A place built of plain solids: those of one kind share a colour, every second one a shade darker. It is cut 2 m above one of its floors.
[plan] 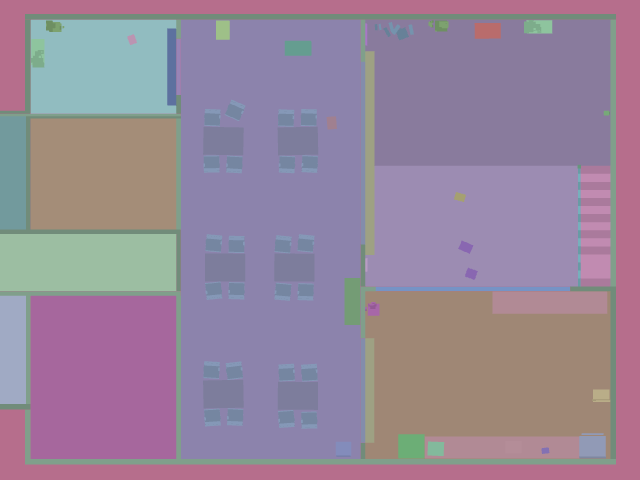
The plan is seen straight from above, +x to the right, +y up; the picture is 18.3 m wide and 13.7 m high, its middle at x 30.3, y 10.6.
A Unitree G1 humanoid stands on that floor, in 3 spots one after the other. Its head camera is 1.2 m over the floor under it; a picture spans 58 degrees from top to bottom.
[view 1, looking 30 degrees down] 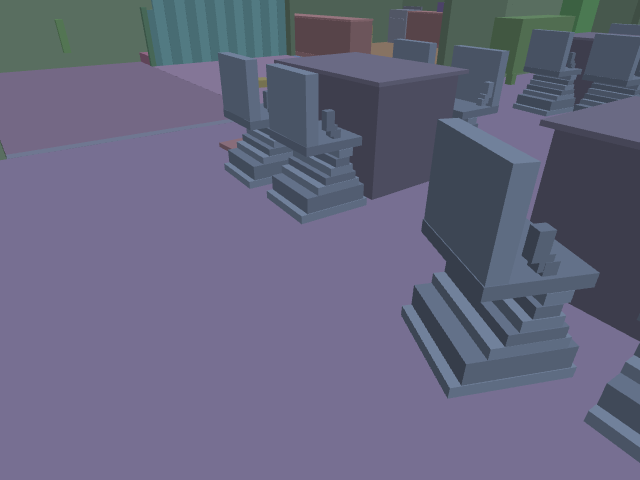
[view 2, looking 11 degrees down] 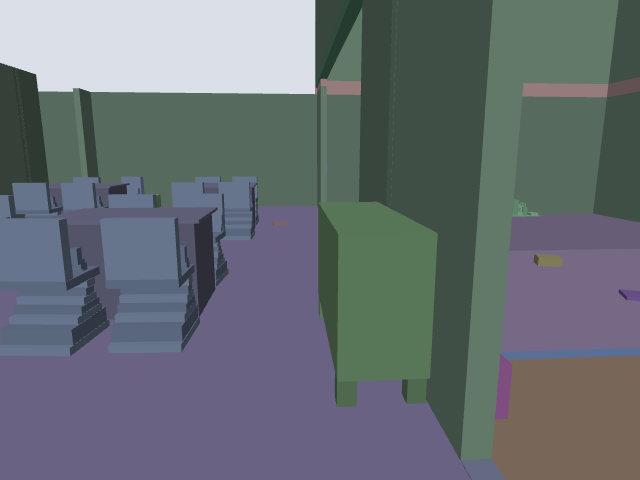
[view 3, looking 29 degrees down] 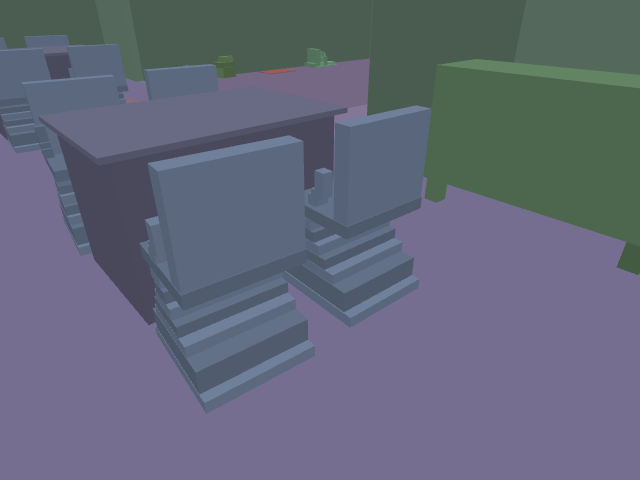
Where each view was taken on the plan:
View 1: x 27.20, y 15.54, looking -35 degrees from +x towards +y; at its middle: floor_itanoma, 2.40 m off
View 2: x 30.79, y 6.30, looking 86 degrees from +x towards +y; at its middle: sideboard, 3.09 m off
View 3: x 28.62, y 7.92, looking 48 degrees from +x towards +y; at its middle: folding_chair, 1.85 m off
